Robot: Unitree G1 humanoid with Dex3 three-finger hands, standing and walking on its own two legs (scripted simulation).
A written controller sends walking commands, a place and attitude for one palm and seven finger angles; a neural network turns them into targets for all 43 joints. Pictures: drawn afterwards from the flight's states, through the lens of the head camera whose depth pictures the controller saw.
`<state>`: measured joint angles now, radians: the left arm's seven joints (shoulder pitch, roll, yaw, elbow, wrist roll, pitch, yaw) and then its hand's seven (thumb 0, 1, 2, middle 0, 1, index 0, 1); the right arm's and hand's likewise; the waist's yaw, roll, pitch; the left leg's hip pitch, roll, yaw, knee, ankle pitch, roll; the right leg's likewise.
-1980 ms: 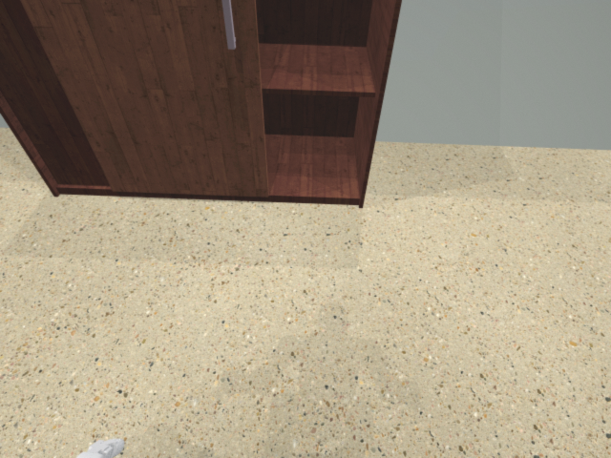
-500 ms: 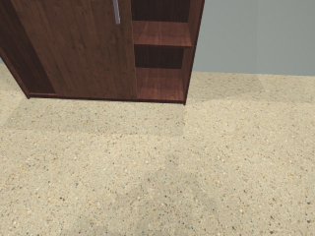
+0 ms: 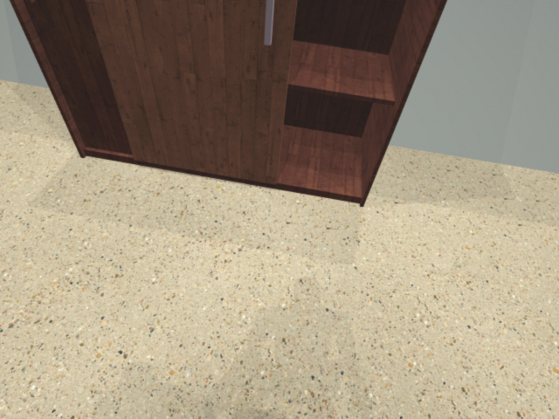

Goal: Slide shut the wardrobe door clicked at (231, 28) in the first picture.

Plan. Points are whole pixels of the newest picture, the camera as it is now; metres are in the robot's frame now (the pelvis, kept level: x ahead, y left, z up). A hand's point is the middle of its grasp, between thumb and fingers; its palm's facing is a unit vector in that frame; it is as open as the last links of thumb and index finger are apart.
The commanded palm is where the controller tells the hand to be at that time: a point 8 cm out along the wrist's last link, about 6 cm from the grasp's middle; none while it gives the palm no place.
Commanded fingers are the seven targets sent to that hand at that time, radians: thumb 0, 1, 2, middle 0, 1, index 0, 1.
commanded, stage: walk to a spot facing it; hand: left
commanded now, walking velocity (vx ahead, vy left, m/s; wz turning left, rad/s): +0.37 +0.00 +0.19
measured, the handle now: out of the picture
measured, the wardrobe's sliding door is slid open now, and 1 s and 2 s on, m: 0.44 0.44 0.44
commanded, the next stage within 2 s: turn to face it in 0.78 s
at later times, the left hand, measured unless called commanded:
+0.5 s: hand (202, 316) +0.33 +0.15 -0.16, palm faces +0.12 -0.98 -0.18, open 7.4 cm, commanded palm none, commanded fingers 0.00 0.90 0.90 -0.20 -0.30 -0.20 -0.30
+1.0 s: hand (183, 330) +0.31 +0.19 -0.19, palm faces +0.38 -0.91 -0.16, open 7.4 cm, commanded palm none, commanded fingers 0.00 0.90 0.90 -0.20 -0.30 -0.20 -0.30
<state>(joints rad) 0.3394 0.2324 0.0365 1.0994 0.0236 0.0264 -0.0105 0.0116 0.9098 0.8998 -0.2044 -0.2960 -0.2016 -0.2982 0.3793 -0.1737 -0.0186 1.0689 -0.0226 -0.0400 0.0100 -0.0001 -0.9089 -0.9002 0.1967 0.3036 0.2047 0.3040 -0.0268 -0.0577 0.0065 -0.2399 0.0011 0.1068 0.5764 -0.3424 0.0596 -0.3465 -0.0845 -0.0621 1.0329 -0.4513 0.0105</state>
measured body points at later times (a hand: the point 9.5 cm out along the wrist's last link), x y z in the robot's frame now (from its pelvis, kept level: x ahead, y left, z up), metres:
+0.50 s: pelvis +0.24 -0.03 -0.01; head +0.26 -0.04 +0.44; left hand +0.32 +0.20 -0.15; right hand +0.17 -0.25 -0.17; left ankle +0.06 +0.07 -0.63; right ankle +0.31 -0.11 -0.73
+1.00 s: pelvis +0.44 +0.05 -0.02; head +0.46 +0.09 +0.43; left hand +0.30 +0.23 -0.18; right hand +0.63 -0.13 -0.14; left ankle +0.50 +0.14 -0.73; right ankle +0.35 -0.11 -0.66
